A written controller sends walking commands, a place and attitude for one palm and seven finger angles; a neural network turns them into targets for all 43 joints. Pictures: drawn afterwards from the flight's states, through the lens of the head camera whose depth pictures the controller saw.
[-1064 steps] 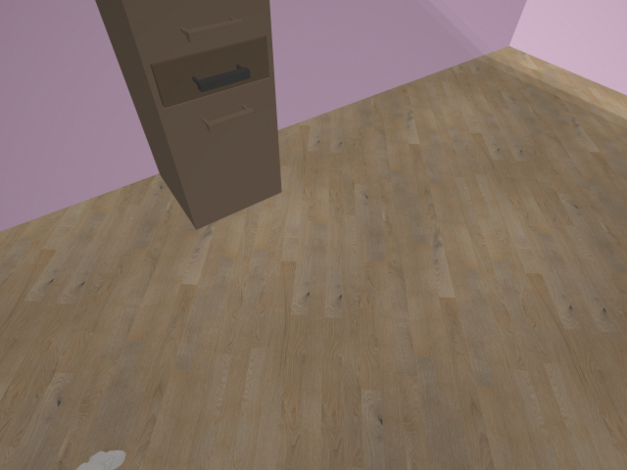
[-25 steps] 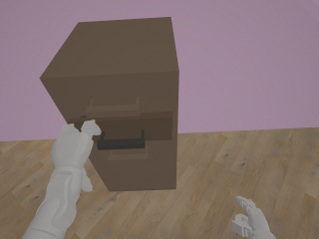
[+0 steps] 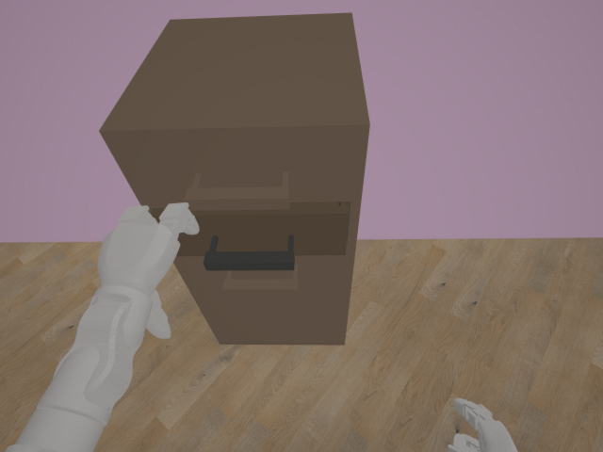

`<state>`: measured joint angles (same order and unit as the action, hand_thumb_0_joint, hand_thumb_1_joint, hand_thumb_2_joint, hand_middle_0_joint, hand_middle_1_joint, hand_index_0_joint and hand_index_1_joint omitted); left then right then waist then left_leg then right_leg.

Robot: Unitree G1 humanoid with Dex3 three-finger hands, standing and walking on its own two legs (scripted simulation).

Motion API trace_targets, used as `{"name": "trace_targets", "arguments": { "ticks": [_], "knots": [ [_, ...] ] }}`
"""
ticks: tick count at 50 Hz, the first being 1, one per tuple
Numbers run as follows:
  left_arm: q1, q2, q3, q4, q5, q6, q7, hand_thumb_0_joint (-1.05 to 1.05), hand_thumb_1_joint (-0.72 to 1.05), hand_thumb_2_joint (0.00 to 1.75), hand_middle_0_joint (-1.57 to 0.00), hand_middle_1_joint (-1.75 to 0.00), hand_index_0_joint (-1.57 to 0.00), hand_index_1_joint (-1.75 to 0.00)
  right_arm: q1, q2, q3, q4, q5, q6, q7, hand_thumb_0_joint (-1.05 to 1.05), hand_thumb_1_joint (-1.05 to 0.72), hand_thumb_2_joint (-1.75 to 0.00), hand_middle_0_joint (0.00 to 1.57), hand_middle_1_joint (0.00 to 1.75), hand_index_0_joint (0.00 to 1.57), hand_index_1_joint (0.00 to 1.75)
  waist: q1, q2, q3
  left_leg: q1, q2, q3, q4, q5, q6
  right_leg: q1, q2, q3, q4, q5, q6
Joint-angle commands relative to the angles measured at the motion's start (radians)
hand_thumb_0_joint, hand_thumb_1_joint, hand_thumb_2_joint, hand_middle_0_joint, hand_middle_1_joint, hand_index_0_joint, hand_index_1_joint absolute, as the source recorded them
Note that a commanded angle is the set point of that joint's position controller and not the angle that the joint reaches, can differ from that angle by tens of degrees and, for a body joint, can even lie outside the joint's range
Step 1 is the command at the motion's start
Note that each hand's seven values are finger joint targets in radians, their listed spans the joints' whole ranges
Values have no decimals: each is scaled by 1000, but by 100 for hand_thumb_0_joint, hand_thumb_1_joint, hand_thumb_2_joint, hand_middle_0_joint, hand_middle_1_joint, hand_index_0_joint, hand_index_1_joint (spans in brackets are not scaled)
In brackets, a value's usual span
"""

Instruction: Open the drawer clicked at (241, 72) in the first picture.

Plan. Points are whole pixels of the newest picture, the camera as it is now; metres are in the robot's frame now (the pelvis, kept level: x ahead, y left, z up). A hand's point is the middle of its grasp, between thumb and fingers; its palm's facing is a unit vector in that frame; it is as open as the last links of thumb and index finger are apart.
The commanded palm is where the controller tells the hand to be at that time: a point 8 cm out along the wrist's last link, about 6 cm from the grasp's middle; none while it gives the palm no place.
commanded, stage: raise the hand with hooked fingers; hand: left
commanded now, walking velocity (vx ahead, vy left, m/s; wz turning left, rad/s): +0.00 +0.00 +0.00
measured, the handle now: (251, 250) +0.48 +0.18 -0.12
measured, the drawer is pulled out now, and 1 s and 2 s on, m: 0.03 0.03 0.03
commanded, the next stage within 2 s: move the hooked fingers above the handle in 0.06 s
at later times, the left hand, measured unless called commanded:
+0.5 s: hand (183, 271) +0.33 +0.22 +0.04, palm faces -0.01 -0.06 -1.00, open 13.8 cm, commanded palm +0.31 +0.23 +0.10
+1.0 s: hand (210, 263) +0.37 +0.21 +0.00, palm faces -0.03 -0.05 -1.00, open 13.8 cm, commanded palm +0.36 +0.21 +0.05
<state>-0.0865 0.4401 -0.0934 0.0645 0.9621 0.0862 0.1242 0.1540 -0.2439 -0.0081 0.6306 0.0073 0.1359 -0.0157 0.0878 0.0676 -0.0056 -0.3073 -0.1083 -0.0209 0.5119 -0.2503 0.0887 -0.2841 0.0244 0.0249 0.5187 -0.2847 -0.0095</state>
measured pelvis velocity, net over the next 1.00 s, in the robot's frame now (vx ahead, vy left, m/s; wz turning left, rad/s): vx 0.01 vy -0.04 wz -0.03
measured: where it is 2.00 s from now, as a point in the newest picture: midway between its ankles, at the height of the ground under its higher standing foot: outside the picture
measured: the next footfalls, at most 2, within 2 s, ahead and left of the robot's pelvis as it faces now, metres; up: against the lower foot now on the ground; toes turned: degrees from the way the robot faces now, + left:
none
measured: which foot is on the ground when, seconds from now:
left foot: down 0.00-1.00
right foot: down 0.00-1.00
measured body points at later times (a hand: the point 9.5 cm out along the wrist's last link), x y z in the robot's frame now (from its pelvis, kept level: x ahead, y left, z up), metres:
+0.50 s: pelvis +0.00 -0.03 -0.01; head +0.03 -0.05 +0.44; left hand +0.32 +0.22 +0.10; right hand +0.18 -0.26 -0.12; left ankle +0.00 +0.06 -0.73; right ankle -0.01 -0.12 -0.73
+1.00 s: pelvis +0.01 -0.04 -0.02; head +0.06 -0.06 +0.43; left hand +0.37 +0.21 +0.05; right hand +0.13 -0.30 -0.15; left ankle +0.00 +0.06 -0.73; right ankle -0.01 -0.12 -0.73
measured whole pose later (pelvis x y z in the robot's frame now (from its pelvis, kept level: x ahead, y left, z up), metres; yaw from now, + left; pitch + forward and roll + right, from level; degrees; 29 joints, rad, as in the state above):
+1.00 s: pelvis +0.01 -0.04 -0.02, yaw -2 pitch +11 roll +0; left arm -0.29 0.40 -0.05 0.55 1.02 0.03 0.30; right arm 0.22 -0.24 -0.05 0.66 0.02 0.13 -0.05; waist 0.01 0.05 -0.11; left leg -0.53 -0.06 -0.01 0.68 -0.34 0.05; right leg -0.52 0.08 0.03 0.68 -0.36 -0.06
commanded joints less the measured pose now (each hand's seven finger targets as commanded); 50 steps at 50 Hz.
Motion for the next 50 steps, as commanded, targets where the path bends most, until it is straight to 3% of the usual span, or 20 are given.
{"name": "trace_targets", "arguments": {
  "ticks": [1,8,11,15,16,17,19,20,21,27,31,33,35,36,37,41,42,44,50],
  "knots": [
    [-297,181,126,-196,6,5,67,0,-50,30,-30,-120,-30,-120,-128,-112,-37,-148,7,-51,-5,0,-90,-90,20,30,20,30,-9,-10,-289,181,95,-87,-66,322,-105,19,18,-28,-38,144,-52],
    [-284,177,108,-183,-1,18,55,0,-50,30,-30,-120,-30,-120,-138,-108,-31,-147,7,-54,-13,0,-90,-90,20,30,20,30,-11,-26,-273,157,82,-62,-70,283,-88,49,14,-20,-50,157,-52],
    [-290,168,107,-84,4,29,50,0,-50,30,-30,-120,-30,-120,-138,-112,-25,-141,11,-49,-20,0,-90,-90,20,30,20,30,-17,-73,-209,101,75,-40,-72,215,-72,29,16,-16,-61,132,-49],
    [-350,222,147,-25,20,11,55,0,-50,30,-30,-120,-30,-120,-132,-110,-23,-137,12,-49,-37,0,-90,-90,20,30,20,30,-17,-75,-246,74,59,-18,-46,193,-54,44,10,4,-51,152,-46],
    [-383,221,141,-12,24,3,58,0,-50,30,-30,-120,-30,-120,-127,-113,-24,-137,11,-48,-39,0,-90,-90,20,30,20,30,-23,-61,-249,63,57,-17,-42,173,-55,34,11,6,-48,133,-45],
    [-424,182,100,0,23,-8,59,0,-50,30,-30,-120,-30,-120,-122,-107,-23,-138,12,-54,-42,0,-90,-90,20,30,20,30,-33,-56,-244,63,55,-18,-35,155,-51,13,8,2,-46,118,-44],
    [-409,226,147,35,25,-32,69,0,-50,30,-30,-120,-30,-120,-106,-109,-31,-135,10,-61,-47,0,-90,-90,20,30,20,30,-22,-45,-276,56,50,-12,-15,173,-47,22,11,12,-33,147,-46],
    [-434,205,122,33,24,-42,71,0,-50,30,-30,-120,-30,-120,-107,-107,-31,-138,10,-62,-50,0,-90,-90,20,30,20,30,-30,-30,-288,53,46,-8,-4,178,-45,18,8,15,-29,164,-44],
    [-454,227,142,51,28,-51,76,0,-50,30,-30,-120,-30,-120,-91,-110,-36,-131,9,-62,-51,0,-90,-90,20,30,20,30,-35,-45,-300,41,46,-7,4,175,-45,18,9,18,-23,163,-43],
    [-458,205,130,130,29,-80,107,0,-50,30,-30,-120,-30,-120,-60,-114,-51,-129,14,-65,-51,0,-90,-90,20,30,20,30,-42,-48,-331,-12,42,5,52,186,-39,-6,7,29,13,217,-39],
    [-461,231,162,186,35,-82,133,0,-50,30,-30,-120,-30,-120,-33,-123,-60,-119,15,-59,-50,0,-90,-90,20,30,20,30,-45,-70,-350,-51,42,6,74,208,-39,-9,10,30,40,259,-40],
    [-490,201,133,183,37,-86,148,0,-50,30,-30,-120,-30,-120,-22,-120,-65,-119,16,-60,-48,0,-90,-90,20,30,20,30,-54,-51,-368,-49,43,10,87,216,-38,-23,7,30,52,277,-39],
    [-490,211,147,196,41,-85,165,0,-50,30,-30,-120,-30,-120,-13,-123,-70,-114,15,-57,-47,0,-90,-90,20,30,20,30,-53,-60,-401,-56,44,16,100,233,-36,-11,6,36,63,314,-36],
    [-469,251,190,202,45,-85,176,0,-50,30,-30,-120,-30,-120,-9,-127,-73,-114,13,-55,-47,0,-90,-90,20,30,20,30,-42,-61,-414,-68,43,12,102,249,-39,5,9,39,71,327,-40],
    [-475,219,160,203,45,-83,182,0,-50,30,-30,-120,-30,-120,-6,-124,-72,-114,14,-54,-46,0,-90,-90,20,30,20,30,-49,-54,-424,-69,42,15,106,252,-38,5,7,40,78,346,-37],
    [-438,221,180,262,47,-63,203,0,-50,30,-30,-120,-30,-120,5,-127,-76,-106,16,-48,-41,0,-90,-90,20,30,20,30,-50,-94,-412,-107,44,20,116,270,-38,10,9,40,89,396,-36],
    [-449,204,162,274,48,-58,205,0,-50,30,-30,-120,-30,-120,7,-128,-77,-106,18,-49,-42,0,-90,-90,20,30,20,30,-61,-97,-397,-113,45,25,119,256,-36,-1,7,43,88,397,-32],
    [-454,217,170,279,56,-55,211,0,-50,30,-30,-120,-30,-120,12,-128,-78,-104,17,-47,-43,0,-90,-90,20,30,20,30,-58,-76,-418,-109,45,26,122,256,-37,-5,9,43,94,389,-33],
    [-532,176,131,327,72,-71,232,0,-50,30,-30,-120,-30,-120,41,-126,-83,-87,14,-52,-44,0,-90,-90,20,30,20,30,-88,-51,-415,-87,56,17,144,255,-38,-90,16,21,105,324,-37]
  ]
}}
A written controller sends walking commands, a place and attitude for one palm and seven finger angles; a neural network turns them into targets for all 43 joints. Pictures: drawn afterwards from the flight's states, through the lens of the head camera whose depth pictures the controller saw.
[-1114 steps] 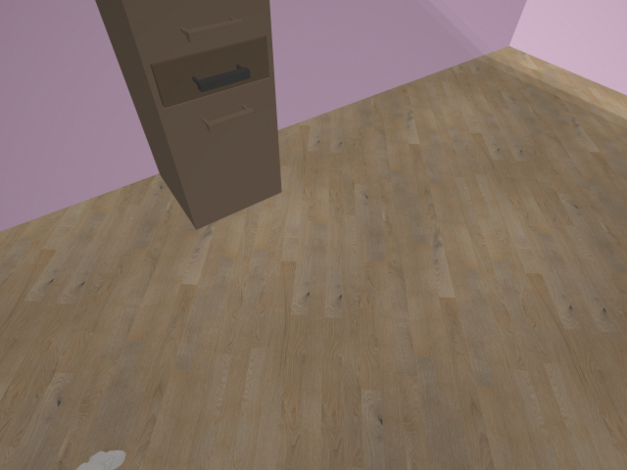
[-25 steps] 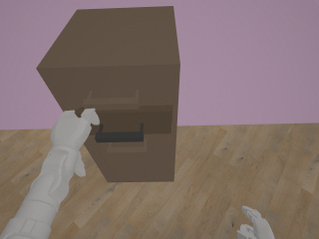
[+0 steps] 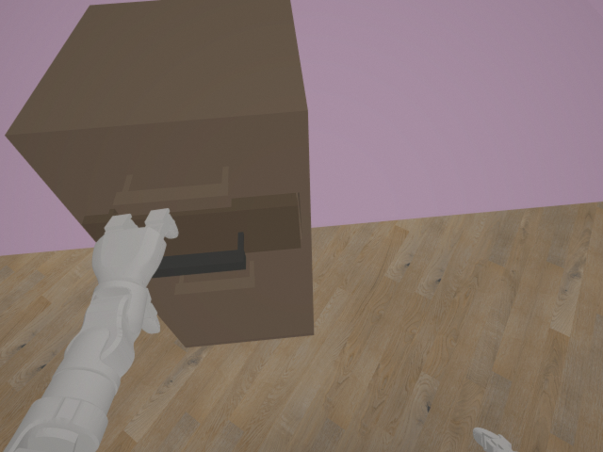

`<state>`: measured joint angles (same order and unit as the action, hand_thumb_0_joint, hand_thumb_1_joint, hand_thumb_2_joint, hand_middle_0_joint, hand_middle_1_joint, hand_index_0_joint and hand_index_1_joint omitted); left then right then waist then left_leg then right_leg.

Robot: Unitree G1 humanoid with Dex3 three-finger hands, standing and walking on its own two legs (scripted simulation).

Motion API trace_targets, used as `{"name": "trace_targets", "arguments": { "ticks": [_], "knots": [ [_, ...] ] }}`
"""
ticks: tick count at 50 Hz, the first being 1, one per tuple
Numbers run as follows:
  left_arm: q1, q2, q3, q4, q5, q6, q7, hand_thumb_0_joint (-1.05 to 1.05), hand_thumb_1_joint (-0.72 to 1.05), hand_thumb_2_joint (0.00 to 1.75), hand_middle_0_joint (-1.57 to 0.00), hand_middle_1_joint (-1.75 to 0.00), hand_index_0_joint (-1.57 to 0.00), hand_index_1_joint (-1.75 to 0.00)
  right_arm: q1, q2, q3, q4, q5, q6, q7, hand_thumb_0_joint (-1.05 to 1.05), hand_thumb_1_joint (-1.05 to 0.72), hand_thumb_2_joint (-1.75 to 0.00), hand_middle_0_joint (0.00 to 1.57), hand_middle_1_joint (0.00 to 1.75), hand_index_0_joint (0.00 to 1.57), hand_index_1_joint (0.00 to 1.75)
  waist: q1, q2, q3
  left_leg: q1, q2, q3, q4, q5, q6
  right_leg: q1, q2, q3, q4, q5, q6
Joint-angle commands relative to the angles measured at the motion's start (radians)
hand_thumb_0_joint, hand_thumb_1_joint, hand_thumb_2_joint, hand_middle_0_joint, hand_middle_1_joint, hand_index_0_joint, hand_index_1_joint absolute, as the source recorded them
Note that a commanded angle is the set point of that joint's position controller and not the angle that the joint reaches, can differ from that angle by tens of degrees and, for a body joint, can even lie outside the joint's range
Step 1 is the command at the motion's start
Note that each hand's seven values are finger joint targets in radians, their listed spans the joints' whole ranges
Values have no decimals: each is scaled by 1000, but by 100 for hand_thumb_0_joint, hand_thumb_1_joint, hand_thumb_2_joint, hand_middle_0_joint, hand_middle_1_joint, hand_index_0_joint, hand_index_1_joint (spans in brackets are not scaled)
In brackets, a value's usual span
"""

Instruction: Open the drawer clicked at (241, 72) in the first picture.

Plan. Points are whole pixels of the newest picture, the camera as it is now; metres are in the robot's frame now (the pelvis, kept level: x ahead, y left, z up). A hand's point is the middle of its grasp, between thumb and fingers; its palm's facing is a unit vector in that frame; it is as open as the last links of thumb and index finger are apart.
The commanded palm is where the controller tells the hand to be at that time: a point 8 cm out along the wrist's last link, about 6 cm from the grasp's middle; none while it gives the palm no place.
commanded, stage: move the hooked fingers above the handle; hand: left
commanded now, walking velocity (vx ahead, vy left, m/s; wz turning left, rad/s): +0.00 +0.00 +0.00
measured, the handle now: (198, 252) +0.46 +0.23 -0.10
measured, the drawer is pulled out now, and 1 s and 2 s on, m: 0.03 0.03 0.02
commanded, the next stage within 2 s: none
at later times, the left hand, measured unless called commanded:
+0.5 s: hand (163, 267) +0.38 +0.24 -0.01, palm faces +0.03 +0.01 -1.00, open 14.2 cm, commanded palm +0.38 +0.24 +0.03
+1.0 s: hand (190, 271) +0.39 +0.21 -0.04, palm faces -0.04 -0.02 -1.00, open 14.3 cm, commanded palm +0.41 +0.23 +0.01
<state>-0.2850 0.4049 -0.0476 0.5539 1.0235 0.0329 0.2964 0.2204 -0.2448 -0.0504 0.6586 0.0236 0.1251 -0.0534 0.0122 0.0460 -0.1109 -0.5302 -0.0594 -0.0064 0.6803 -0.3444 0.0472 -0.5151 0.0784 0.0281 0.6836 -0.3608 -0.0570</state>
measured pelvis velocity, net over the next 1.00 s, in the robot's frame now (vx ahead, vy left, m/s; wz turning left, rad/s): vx -0.08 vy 0.01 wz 0.02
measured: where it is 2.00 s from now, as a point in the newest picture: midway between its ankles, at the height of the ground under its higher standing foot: outside the picture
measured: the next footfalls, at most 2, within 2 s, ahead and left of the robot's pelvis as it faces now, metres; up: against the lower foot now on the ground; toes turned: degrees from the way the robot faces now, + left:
none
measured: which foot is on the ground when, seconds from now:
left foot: down 0.00-1.00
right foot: down 0.00-1.00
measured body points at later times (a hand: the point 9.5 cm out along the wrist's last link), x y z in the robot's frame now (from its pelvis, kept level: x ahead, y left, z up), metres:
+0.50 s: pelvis -0.02 +0.01 -0.02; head +0.04 +0.00 +0.43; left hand +0.37 +0.24 +0.04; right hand +0.08 -0.24 -0.15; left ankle -0.01 +0.09 -0.72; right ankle -0.02 -0.08 -0.72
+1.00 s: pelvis -0.08 +0.01 -0.05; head +0.01 +0.02 +0.39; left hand +0.38 +0.21 +0.01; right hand -0.04 -0.26 -0.17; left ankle -0.01 +0.09 -0.72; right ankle -0.02 -0.08 -0.72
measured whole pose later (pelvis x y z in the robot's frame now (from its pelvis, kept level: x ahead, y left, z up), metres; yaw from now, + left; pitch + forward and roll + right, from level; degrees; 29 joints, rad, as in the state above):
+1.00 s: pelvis -0.08 +0.01 -0.05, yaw +1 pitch +19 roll -1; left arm -0.81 0.42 -0.14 1.12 1.03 0.07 0.42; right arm 0.32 -0.25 0.00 0.69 0.00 0.00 -0.07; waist -0.14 0.03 -0.15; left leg -0.99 -0.06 -0.02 0.99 -0.34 0.05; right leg -0.96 0.07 -0.03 0.98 -0.35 -0.04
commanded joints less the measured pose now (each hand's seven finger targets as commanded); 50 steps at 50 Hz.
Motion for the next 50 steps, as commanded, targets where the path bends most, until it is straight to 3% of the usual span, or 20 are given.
{"name": "trace_targets", "arguments": {
  "ticks": [1,7,11,16,18,23,26,27,30,32,35,37,39,40,42,44,45,47,48,50],
  "knots": [
    [-371,204,75,-143,12,-21,65,0,-50,30,-30,-120,-30,-120,-19,-126,-41,-108,-4,-42,-7,0,-90,-90,20,30,20,30,-25,-36,-299,130,8,0,-19,342,4,122,-38,16,-60,387,10],
    [-456,182,59,-71,40,-32,115,0,-50,30,-30,-120,-30,-120,14,-123,-48,-98,-11,-43,3,0,-90,-90,20,30,20,30,-32,5,-349,139,15,-14,19,365,-5,45,-31,-2,-19,351,4],
    [-488,179,64,7,48,-15,141,0,-50,30,-30,-120,-30,-120,30,-127,-49,-92,-17,-38,12,0,-90,-90,20,30,20,30,-33,-15,-364,112,19,-19,34,375,-11,23,-27,-12,1,344,1],
    [-563,138,19,89,55,18,166,0,-50,30,-30,-120,-30,-120,45,-127,-48,-77,-18,-30,17,0,-90,-90,20,30,20,30,-65,-40,-343,80,21,-18,44,322,-7,-18,-26,-15,0,302,6],
    [-598,96,-27,144,50,38,166,0,-50,30,-30,-120,-30,-120,53,-127,-45,-73,-13,-28,18,0,-90,-90,20,30,20,30,-84,-44,-306,68,20,-20,41,263,-5,-56,-26,-20,-12,244,8],
    [-730,133,-37,280,49,78,165,0,-50,30,-30,-120,-30,-120,84,-134,-33,-52,-8,-28,7,0,-90,-90,20,30,20,30,-119,-72,-259,-3,16,-26,33,103,6,-113,-31,-18,-35,90,12],
    [-816,83,-94,330,34,90,156,0,-50,30,-30,-120,-30,-120,99,-133,-26,-43,-8,-38,2,0,-90,-90,20,30,20,30,-156,-76,-235,-32,14,-30,40,32,9,-161,-34,-19,-36,36,15],
    [-831,120,-72,343,33,88,157,0,-50,30,-30,-120,-30,-120,104,-137,-24,-41,-6,-42,0,0,-90,-90,20,30,20,30,-155,-73,-236,-46,15,-32,42,3,9,-173,-37,-15,-31,11,16],
    [-864,78,-117,380,25,88,150,0,-50,30,-30,-120,-30,-120,113,-135,-17,-42,-8,-56,-3,0,-90,-90,20,30,20,30,-168,-54,-240,-81,11,-33,56,-74,8,-215,-39,-15,-18,-49,16],
    [-899,75,-128,393,23,80,147,0,-50,30,-30,-120,-30,-120,117,-140,-15,-38,-9,-69,-5,0,-90,-90,20,30,20,30,-186,-52,-234,-109,13,-41,69,-123,8,-262,-40,-15,-2,-88,16],
    [-926,99,-119,405,24,76,150,0,-50,30,-30,-120,-30,-120,122,-144,-10,-42,-10,-86,-7,0,-90,-90,20,30,20,30,-184,-25,-253,-138,14,-48,84,-177,5,-300,-41,-13,21,-136,14],
    [-954,63,-152,400,19,75,152,0,-50,30,-30,-120,-30,-120,126,-144,-11,-44,-12,-101,-7,0,-90,-90,20,30,20,30,-199,-17,-256,-138,17,-59,89,-219,5,-338,-38,-16,31,-160,16],
    [-954,93,-133,419,15,79,155,0,-50,30,-30,-120,-30,-120,130,-151,-7,-44,-12,-111,-10,0,-90,-90,20,30,20,30,-197,-25,-274,-152,20,-68,94,-249,4,-354,-37,-17,44,-181,16],
    [-969,72,-153,414,9,80,153,0,-50,30,-30,-120,-30,-120,132,-149,-5,-45,-13,-117,-10,0,-90,-90,20,30,20,30,-201,-11,-277,-156,19,-66,98,-255,4,-359,-37,-15,46,-184,16],
    [-975,122,-124,431,9,84,152,0,-50,30,-30,-120,-30,-120,140,-156,-2,-42,-11,-125,-13,0,-90,-90,20,30,20,30,-198,-8,-279,-178,21,-70,102,-277,3,-365,-36,-14,53,-205,16],
    [-1008,98,-145,402,5,73,145,0,-50,30,-30,-120,-30,-120,140,-156,0,-47,-13,-139,-17,0,-90,-90,20,30,20,30,-205,4,-296,-178,23,-73,111,-291,3,-385,-37,-13,64,-210,17],
    [-1036,120,-124,368,1,54,146,0,-50,30,-30,-120,-30,-120,146,-158,-1,-47,-16,-149,-19,0,-90,-90,20,30,20,30,-203,22,-328,-168,26,-76,115,-289,4,-385,-38,-14,77,-201,16],
    [-1085,227,-41,316,7,9,162,0,-50,30,-30,-120,-30,-120,159,-164,1,-51,-22,-161,-23,0,-90,-90,20,30,20,30,-182,57,-423,-162,29,-82,132,-268,7,-365,-36,-14,116,-179,14],
    [-1073,264,-13,329,20,0,175,0,-50,30,-30,-120,-30,-120,161,-161,3,-54,-23,-164,-24,0,-90,-90,20,30,20,30,-171,70,-436,-180,27,-77,144,-261,8,-359,-36,-10,122,-182,14],
    [-1041,349,52,379,39,6,215,0,-50,30,-30,-120,-30,-120,162,-160,12,-53,-25,-162,-28,0,-90,-90,20,30,20,30,-154,25,-416,-253,25,-58,160,-245,12,-326,-36,1,114,-202,19]
  ]
}}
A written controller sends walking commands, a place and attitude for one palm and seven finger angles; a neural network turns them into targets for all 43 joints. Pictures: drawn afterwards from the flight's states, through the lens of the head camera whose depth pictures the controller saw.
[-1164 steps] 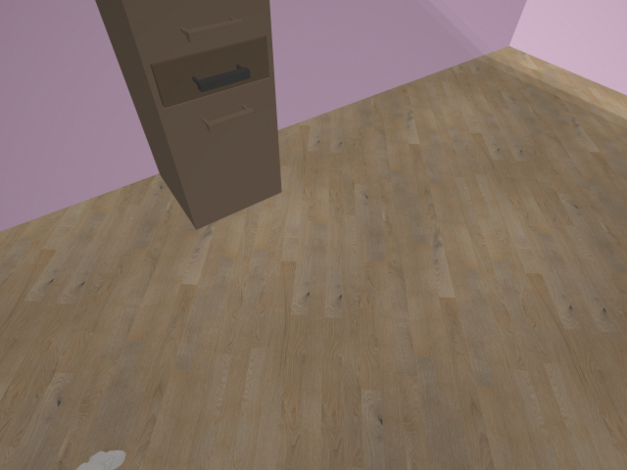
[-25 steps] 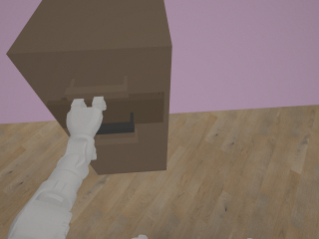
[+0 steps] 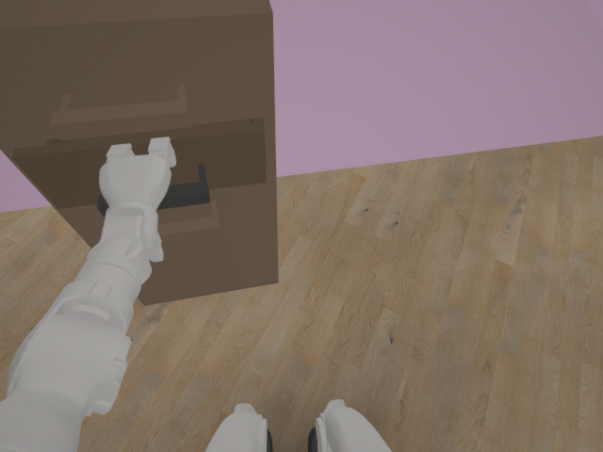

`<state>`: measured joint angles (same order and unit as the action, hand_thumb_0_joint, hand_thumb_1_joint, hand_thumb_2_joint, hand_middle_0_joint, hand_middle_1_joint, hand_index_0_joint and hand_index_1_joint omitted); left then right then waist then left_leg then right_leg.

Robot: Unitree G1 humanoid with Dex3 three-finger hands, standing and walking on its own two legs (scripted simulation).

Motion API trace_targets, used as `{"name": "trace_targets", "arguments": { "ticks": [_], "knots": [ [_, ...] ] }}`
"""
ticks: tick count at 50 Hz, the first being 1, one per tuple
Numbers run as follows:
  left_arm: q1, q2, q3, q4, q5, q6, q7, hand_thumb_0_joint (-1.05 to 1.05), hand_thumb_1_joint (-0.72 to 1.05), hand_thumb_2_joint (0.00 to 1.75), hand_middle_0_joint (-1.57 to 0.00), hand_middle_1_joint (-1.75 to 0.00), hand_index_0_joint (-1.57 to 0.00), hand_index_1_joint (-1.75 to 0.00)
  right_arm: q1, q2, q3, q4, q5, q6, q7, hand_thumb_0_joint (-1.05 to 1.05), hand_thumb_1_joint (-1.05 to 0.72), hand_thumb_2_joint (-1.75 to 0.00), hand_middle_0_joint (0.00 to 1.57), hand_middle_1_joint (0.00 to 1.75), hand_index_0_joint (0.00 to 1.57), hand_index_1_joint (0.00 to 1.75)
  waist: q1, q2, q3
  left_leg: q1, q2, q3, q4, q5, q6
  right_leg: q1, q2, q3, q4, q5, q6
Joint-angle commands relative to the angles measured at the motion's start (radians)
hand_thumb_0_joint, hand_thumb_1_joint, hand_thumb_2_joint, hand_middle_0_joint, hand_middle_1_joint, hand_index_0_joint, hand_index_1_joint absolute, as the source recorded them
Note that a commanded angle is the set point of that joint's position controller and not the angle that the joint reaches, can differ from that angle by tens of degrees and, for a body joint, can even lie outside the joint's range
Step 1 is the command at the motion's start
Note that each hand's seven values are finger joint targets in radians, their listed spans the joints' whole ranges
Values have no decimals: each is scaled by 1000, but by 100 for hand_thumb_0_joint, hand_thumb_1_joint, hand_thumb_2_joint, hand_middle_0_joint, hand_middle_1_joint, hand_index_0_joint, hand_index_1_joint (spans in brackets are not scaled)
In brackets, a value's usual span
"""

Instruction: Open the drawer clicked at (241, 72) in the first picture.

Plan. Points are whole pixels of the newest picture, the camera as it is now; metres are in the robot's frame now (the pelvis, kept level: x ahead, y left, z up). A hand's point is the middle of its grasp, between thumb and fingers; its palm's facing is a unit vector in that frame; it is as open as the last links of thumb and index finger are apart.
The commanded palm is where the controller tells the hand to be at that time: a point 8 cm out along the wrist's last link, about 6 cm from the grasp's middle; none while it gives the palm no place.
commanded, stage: move the hooked fingers above the handle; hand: left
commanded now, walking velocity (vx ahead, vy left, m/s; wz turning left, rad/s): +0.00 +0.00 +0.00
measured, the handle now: (156, 187) +0.55 +0.21 -0.05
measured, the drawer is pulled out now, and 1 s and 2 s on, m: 0.03 0.02 0.02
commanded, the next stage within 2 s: lower the fingers behind the handle in 1.18 s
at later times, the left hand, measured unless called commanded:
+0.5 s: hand (132, 184) +0.52 +0.23 +0.00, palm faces -0.03 -0.04 -1.00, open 13.8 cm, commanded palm +0.50 +0.22 +0.06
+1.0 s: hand (134, 191) +0.50 +0.22 +0.01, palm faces -0.03 -0.05 -1.00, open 13.8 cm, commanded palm +0.48 +0.21 +0.07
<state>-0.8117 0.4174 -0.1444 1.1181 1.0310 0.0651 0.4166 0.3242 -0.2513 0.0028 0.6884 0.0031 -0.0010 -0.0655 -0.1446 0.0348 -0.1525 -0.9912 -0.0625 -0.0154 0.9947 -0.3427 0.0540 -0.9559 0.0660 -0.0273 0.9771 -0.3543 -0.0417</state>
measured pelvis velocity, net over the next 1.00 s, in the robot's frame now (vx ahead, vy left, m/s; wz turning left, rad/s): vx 0.09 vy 0.01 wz -0.02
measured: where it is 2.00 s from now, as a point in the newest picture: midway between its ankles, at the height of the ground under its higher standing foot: outside the picture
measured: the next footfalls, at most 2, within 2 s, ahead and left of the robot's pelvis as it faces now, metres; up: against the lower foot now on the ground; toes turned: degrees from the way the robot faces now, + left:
none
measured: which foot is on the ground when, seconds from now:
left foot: down 0.00-1.00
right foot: down 0.00-1.00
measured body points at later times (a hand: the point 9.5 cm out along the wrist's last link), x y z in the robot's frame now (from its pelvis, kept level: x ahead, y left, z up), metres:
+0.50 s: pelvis +0.06 +0.01 +0.01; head +0.17 +0.01 +0.45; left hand +0.51 +0.23 +0.06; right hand +0.08 -0.26 -0.11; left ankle +0.07 +0.08 -0.67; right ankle +0.06 -0.10 -0.67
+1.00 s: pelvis +0.09 +0.01 +0.03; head +0.17 +0.01 +0.47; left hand +0.50 +0.22 +0.06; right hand +0.18 -0.24 -0.10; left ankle +0.07 +0.08 -0.67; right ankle +0.06 -0.10 -0.67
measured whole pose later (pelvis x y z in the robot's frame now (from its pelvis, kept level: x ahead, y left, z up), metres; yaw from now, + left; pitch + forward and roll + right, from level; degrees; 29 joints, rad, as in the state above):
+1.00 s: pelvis +0.09 +0.01 +0.03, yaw -1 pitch +19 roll -2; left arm -0.52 0.32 -0.09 0.88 1.09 0.07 0.46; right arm 0.24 -0.22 -0.05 0.66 -0.01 0.15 0.00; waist -0.03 0.05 -0.17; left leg -0.75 -0.06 -0.01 0.86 -0.42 0.07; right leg -0.71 0.08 0.01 0.80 -0.42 -0.03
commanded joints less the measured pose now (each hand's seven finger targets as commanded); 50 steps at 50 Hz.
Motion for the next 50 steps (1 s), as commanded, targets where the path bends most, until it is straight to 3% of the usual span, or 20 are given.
{"name": "trace_targets", "arguments": {
  "ticks": [1,4,7,8,12,14,16,18,19,22,26,29,30,34,37,39,41,45,48,50],
  "knots": [
    [-504,357,162,-162,37,-9,112,0,-50,30,-30,-120,-30,-120,54,-154,-37,-85,-6,-32,-14,0,-90,-90,20,30,20,30,12,36,-381,179,25,-46,-153,-244,3,129,-23,56,-179,-224,3],
    [-482,387,179,-108,42,55,143,0,-50,30,-30,-120,-30,-120,58,-159,-35,-80,-7,-23,-7,0,-90,-90,20,30,20,30,21,33,-392,160,26,-24,-154,-195,3,175,-22,56,-193,-188,9],
    [-458,398,189,-74,18,107,101,0,-50,30,-30,-120,-30,-120,84,-171,-40,-70,-5,-5,2,0,-90,-90,20,30,20,30,18,16,-463,197,31,-14,-151,-74,6,262,-15,51,-200,-67,15],
    [-451,368,165,-71,10,112,75,0,-50,30,-30,-120,-30,-120,96,-169,-43,-68,-3,0,3,0,-90,-90,20,30,20,30,10,8,-460,211,34,-12,-153,-37,7,278,-13,49,-208,-25,18],
    [-371,348,171,-71,-6,87,9,0,-50,30,-30,-120,-30,-120,130,-174,-48,-52,1,31,4,0,-90,-90,20,30,20,30,13,-37,-419,251,40,-8,-162,70,11,304,-9,43,-220,91,19],
    [-388,337,171,-166,0,32,-1,0,-50,30,-30,-120,-30,-120,128,-166,-56,-63,0,32,2,0,-90,-90,20,30,20,30,22,-3,-418,277,40,-11,-166,81,11,297,-9,46,-224,93,15],
    [-403,272,139,-253,21,-41,1,0,-50,30,-30,-120,-30,-120,133,-154,-72,-60,-6,23,1,0,-90,-90,20,30,20,30,11,31,-427,358,50,-26,-161,127,9,246,-5,36,-219,109,7],
    [-333,298,183,-291,39,-95,24,0,-50,30,-30,-120,-30,-120,138,-155,-82,-53,-14,24,5,0,-90,-90,20,30,20,30,39,79,-469,421,54,-36,-148,188,-2,214,1,29,-198,129,-1],
    [-299,264,173,-289,46,-105,40,0,-50,30,-30,-120,-30,-120,138,-151,-88,-53,-17,28,12,0,-90,-90,20,30,20,30,45,90,-452,442,56,-43,-147,216,-10,189,4,20,-192,133,-5],
    [-269,175,135,-250,44,-89,87,0,-50,30,-30,-120,-30,-120,132,-149,-100,-35,-21,39,36,0,-90,-90,20,30,20,30,26,75,-406,480,65,-56,-140,278,-23,135,10,0,-188,150,-6],
    [-262,220,182,-282,36,-37,119,0,-50,30,-30,-120,-30,-120,118,-156,-105,-34,-25,70,52,0,-90,-90,20,30,20,30,51,81,-480,522,56,-43,-138,388,-31,218,10,6,-185,254,-9],
    [-209,176,153,-286,37,0,113,0,-50,30,-30,-120,-30,-120,99,-149,-105,-47,-19,96,58,0,-90,-90,20,30,20,30,52,52,-452,547,57,-34,-152,448,-31,262,12,4,-202,313,-4],
    [-184,196,170,-293,37,8,108,0,-50,30,-30,-120,-30,-120,90,-151,-102,-54,-17,104,57,0,-90,-90,20,30,20,30,65,37,-451,541,55,-31,-161,453,-29,293,11,8,-207,328,-5],
    [-160,123,114,-373,39,-6,76,0,-50,30,-30,-120,-30,-120,66,-139,-105,-75,-15,116,50,0,-90,-90,20,30,20,30,56,45,-437,608,67,-41,-170,537,-30,298,9,7,-221,360,-1],
    [-126,100,110,-446,40,-34,66,0,-50,30,-30,-120,-30,-120,56,-132,-111,-84,-20,118,51,0,-90,-90,20,30,20,30,69,71,-461,686,80,-58,-168,648,-42,286,9,4,-220,370,-2],
    [-86,57,84,-452,42,-34,67,0,-50,30,-30,-120,-30,-120,43,-127,-112,-86,-19,123,57,0,-90,-90,20,30,20,30,69,70,-429,688,83,-61,-171,654,-48,273,8,0,-225,359,-2],
    [-43,78,111,-447,48,-25,75,0,-50,30,-30,-120,-30,-120,32,-128,-110,-90,-21,130,61,0,-90,-90,20,30,20,30,85,58,-424,674,80,-65,-174,669,-51,288,8,1,-221,370,-6],
    [-69,87,113,-401,59,10,91,0,-50,30,-30,-120,-30,-120,17,-126,-104,-91,-16,139,62,0,-90,-90,20,30,20,30,76,9,-362,592,65,-43,-194,509,-39,314,5,5,-236,332,-8],
    [-117,109,124,-470,60,-2,96,0,-50,30,-30,-120,-30,-120,8,-120,-105,-99,-18,136,53,0,-90,-90,20,30,20,30,82,46,-447,626,59,-35,-191,512,-33,355,0,18,-229,365,-8],
    [-89,99,122,-457,54,-5,91,0,-50,30,-30,-120,-30,-120,8,-117,-104,-97,-16,133,49,0,-90,-90,20,30,20,30,82,26,-431,611,58,-29,-193,506,-29,370,1,20,-234,377,-8]
  ]
}}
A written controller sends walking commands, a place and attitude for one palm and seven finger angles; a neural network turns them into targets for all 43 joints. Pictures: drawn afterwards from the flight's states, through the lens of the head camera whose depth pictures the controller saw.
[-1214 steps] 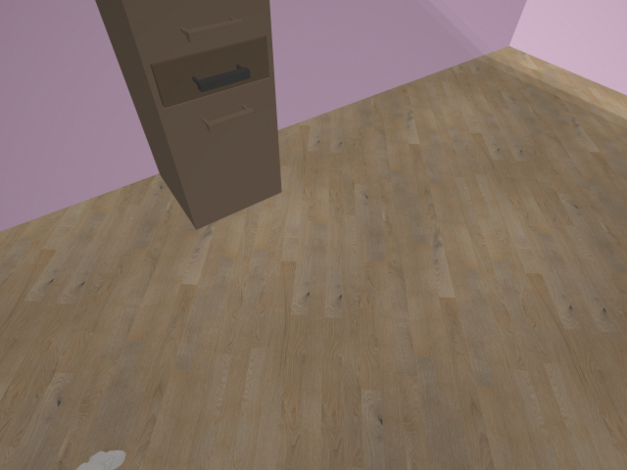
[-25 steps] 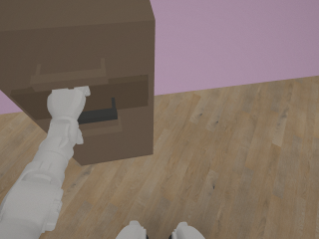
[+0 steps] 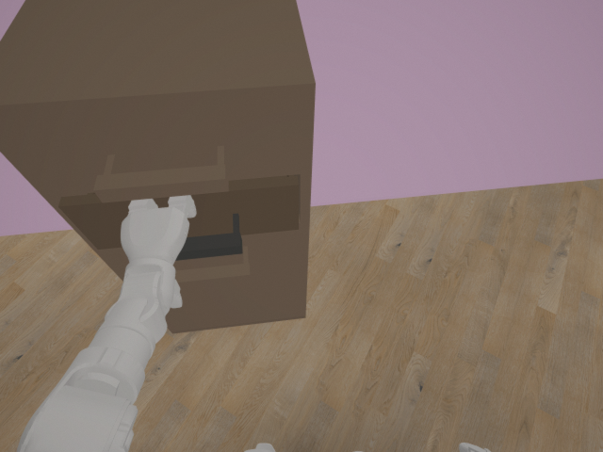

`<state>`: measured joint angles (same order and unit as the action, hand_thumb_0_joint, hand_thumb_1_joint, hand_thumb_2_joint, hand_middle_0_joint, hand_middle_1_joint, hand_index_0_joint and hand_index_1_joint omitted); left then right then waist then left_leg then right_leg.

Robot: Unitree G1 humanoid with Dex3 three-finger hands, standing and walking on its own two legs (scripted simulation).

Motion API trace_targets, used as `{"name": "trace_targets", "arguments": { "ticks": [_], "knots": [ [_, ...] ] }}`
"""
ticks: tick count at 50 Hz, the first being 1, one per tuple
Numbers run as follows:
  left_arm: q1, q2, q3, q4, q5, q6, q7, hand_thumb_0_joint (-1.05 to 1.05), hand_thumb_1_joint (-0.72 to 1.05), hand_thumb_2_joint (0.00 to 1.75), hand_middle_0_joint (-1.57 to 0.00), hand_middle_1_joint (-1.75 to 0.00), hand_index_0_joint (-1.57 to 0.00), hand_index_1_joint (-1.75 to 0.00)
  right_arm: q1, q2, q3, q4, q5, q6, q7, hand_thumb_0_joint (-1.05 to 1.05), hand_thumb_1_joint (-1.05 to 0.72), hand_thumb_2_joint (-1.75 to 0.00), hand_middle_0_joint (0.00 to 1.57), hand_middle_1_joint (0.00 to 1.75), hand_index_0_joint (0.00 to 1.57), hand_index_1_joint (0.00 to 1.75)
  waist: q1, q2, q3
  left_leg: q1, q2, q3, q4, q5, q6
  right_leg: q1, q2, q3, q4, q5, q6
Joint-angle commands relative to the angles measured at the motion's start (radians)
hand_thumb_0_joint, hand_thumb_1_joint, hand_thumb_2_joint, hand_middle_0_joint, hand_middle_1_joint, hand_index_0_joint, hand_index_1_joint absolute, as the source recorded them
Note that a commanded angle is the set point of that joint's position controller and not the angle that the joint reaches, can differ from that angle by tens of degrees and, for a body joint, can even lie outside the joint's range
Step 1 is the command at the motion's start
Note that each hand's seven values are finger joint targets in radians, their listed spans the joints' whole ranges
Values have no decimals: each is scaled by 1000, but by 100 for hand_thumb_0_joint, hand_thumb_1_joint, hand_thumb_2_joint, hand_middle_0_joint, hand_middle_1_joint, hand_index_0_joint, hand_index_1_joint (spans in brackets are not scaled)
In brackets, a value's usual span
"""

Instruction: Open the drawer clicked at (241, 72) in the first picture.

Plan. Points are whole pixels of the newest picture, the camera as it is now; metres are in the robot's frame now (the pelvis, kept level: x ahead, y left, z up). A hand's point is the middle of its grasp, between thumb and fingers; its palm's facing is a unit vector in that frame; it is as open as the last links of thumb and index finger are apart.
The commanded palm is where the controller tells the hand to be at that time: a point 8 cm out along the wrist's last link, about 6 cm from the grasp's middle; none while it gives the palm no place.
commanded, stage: move the hooked fingers above the handle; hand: left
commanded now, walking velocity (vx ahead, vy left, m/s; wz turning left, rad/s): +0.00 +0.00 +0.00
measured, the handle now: (190, 236) +0.46 +0.21 -0.08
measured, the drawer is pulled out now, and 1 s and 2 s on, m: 0.02 0.02 0.02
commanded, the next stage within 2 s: lower the fingers behind the handle in 0.18 s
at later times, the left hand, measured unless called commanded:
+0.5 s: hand (178, 253) +0.40 +0.21 -0.03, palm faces -0.05 -0.02 -1.00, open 13.8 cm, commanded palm +0.38 +0.21 +0.02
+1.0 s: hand (180, 261) +0.41 +0.21 -0.07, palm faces -0.06 -0.03 -1.00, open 13.8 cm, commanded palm +0.39 +0.21 -0.01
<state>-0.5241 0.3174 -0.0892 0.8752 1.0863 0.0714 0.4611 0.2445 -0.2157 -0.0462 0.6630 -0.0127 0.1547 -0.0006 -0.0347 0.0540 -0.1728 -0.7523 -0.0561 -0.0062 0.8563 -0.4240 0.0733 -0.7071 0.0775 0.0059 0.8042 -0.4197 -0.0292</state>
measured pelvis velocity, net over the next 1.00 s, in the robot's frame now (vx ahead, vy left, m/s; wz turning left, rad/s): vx -0.02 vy -0.01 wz -0.01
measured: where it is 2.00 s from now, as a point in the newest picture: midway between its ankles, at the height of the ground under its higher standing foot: outside the picture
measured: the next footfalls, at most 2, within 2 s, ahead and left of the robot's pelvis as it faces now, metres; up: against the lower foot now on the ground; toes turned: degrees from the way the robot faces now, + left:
none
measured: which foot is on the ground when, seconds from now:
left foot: down 0.00-1.00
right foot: down 0.00-1.00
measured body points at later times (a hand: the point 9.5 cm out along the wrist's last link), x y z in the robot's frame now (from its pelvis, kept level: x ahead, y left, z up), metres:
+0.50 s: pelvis -0.02 -0.01 -0.01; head +0.07 -0.02 +0.44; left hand +0.40 +0.20 +0.02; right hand +0.03 -0.28 -0.14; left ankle -0.02 +0.07 -0.70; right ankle -0.03 -0.11 -0.70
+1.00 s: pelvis -0.02 -0.01 -0.03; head +0.09 -0.01 +0.41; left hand +0.41 +0.21 -0.02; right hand +0.02 -0.27 -0.16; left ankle -0.02 +0.07 -0.70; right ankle -0.03 -0.11 -0.70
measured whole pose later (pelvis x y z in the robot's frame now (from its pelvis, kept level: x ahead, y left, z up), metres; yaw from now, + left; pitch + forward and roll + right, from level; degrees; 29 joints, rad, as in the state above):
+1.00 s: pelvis -0.02 -0.01 -0.03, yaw -1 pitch +24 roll -2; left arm -0.64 0.38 -0.02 1.06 1.10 0.02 0.53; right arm 0.29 -0.23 -0.05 0.72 -0.03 0.08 0.00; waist -0.09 0.05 -0.20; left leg -0.99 -0.04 0.00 1.03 -0.46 0.06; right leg -0.95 0.09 -0.01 0.98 -0.46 -0.04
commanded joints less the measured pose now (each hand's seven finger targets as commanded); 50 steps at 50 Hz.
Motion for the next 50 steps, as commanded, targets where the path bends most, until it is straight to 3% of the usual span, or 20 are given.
{"name": "trace_targets", "arguments": {
  "ticks": [1,5,9,14,17,19,21,23,26,27,30,31,34,35,38,39,42,44,47,50],
  "knots": [
    [-373,200,67,-197,-7,-13,41,0,-50,30,-30,-120,-30,-120,84,-153,-53,-71,0,-23,-18,0,-90,-90,20,30,20,30,-30,1,-396,351,47,-37,-57,570,-47,126,-11,-11,-63,439,-21],
    [-377,192,51,-161,-2,-19,38,0,-50,30,-30,-120,-30,-120,85,-152,-52,-67,6,-32,-22,0,-90,-90,20,30,20,30,-38,-11,-344,311,41,-32,-67,482,-41,110,-13,-9,-73,399,-21],
    [-403,167,32,-145,-7,-29,34,0,-50,30,-30,-120,-30,-120,95,-151,-56,-66,7,-41,-21,0,-90,-90,20,30,20,30,-42,-12,-356,304,38,-29,-68,449,-38,106,-13,-7,-74,374,-22],
    [-417,230,79,-108,4,-33,51,0,-50,30,-30,-120,-30,-120,100,-157,-54,-57,7,-46,-21,0,-90,-90,20,30,20,30,-35,-5,-348,259,33,-24,-65,395,-34,98,-14,-1,-68,345,-24],
    [-397,223,81,-57,3,-24,62,0,-50,30,-30,-120,-30,-120,104,-157,-52,-55,5,-50,-19,0,-90,-90,20,30,20,30,-35,-28,-344,206,27,-15,-55,366,-28,105,-15,6,-61,346,-21],
    [-392,254,102,-43,2,-20,67,0,-50,30,-30,-120,-30,-120,105,-161,-51,-52,5,-54,-19,0,-90,-90,20,30,20,30,-29,-28,-344,177,25,-7,-51,345,-27,113,-17,14,-58,347,-20],
    [-406,275,117,-43,1,-23,69,0,-50,30,-30,-120,-30,-120,105,-163,-50,-48,2,-57,-21,0,-90,-90,20,30,20,30,-31,-33,-356,155,24,-4,-40,336,-25,121,-19,20,-52,355,-19],
    [-436,251,88,-50,8,-31,71,0,-50,30,-30,-120,-30,-120,112,-159,-52,-48,3,-65,-21,0,-90,-90,20,30,20,30,-47,-10,-360,155,24,-3,-30,321,-23,93,-19,21,-47,339,-17],
    [-440,279,116,-55,8,-50,78,0,-50,30,-30,-120,-30,-120,117,-163,-54,-41,-2,-73,-23,0,-90,-90,20,30,20,30,-45,-9,-394,150,25,-10,-9,331,-25,80,-18,21,-27,344,-18],
    [-450,253,91,-47,9,-53,81,0,-50,30,-30,-120,-30,-120,124,-159,-54,-38,0,-77,-22,0,-90,-90,20,30,20,30,-54,0,-388,147,26,-10,-6,319,-24,61,-18,18,-24,330,-16],
    [-458,273,107,-16,6,-53,91,0,-50,30,-30,-120,-30,-120,129,-164,-53,-26,-1,-85,-20,0,-90,-90,20,30,20,30,-60,-14,-369,113,25,-11,11,289,-22,31,-17,18,-17,302,-14],
    [-487,284,111,-15,8,-55,92,0,-50,30,-30,-120,-30,-120,129,-167,-53,-19,-4,-87,-21,0,-90,-90,20,30,20,30,-69,-11,-377,108,26,-14,20,295,-22,23,-17,20,-11,310,-15],
    [-472,290,119,-25,13,-58,99,0,-50,30,-30,-120,-30,-120,136,-166,-56,-18,-7,-89,-18,0,-90,-90,20,30,20,30,-57,22,-433,133,27,-15,37,322,-27,10,-15,14,11,323,-15],
    [-483,270,105,-32,10,-61,100,0,-50,30,-30,-120,-30,-120,141,-163,-57,-17,-9,-92,-17,0,-90,-90,20,30,20,30,-66,15,-443,135,29,-13,44,328,-24,10,-14,14,14,333,-13],
    [-463,286,114,18,9,-53,96,0,-50,30,-30,-120,-30,-120,146,-169,-52,-10,-7,-91,-15,0,-90,-90,20,30,20,30,-68,-13,-404,92,28,-21,53,311,-24,-14,-12,8,24,315,-13],
    [-472,268,99,9,11,-53,96,0,-50,30,-30,-120,-30,-120,144,-168,-53,-13,-9,-92,-14,0,-90,-90,20,30,20,30,-69,15,-408,101,29,-19,56,314,-26,-27,-11,9,26,315,-14],
    [-493,281,107,5,12,-54,98,0,-50,30,-30,-120,-30,-120,152,-171,-52,-10,-10,-92,-14,0,-90,-90,20,30,20,30,-73,16,-429,107,33,-26,67,321,-27,-46,-10,3,41,307,-14],
    [-485,296,127,-16,13,-65,103,0,-50,30,-30,-120,-30,-120,153,-172,-54,-10,-13,-93,-13,0,-90,-90,20,30,20,30,-61,28,-462,124,35,-28,79,343,-30,-52,-9,2,54,315,-15],
    [-461,256,105,21,17,-60,110,0,-50,30,-30,-120,-30,-120,153,-170,-55,-5,-16,-91,-9,0,-90,-90,20,30,20,30,-71,21,-429,114,38,-35,88,345,-33,-94,-5,-9,64,297,-15],
    [-482,289,127,9,19,-58,120,0,-50,30,-30,-120,-30,-120,157,-175,-53,-3,-19,-91,-9,0,-90,-90,20,30,20,30,-69,15,-449,98,40,-35,102,345,-32,-92,-6,-6,78,307,-15]
  ]
}}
